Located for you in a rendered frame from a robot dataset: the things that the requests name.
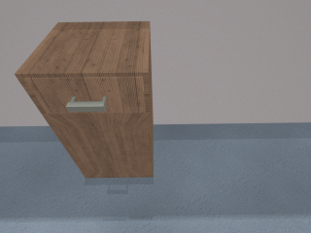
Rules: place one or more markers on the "drawer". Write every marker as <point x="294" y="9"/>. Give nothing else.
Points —
<point x="124" y="94"/>

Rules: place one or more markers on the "handle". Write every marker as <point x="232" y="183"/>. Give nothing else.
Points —
<point x="86" y="106"/>

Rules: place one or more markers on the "cabinet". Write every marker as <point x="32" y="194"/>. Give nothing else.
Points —
<point x="102" y="144"/>

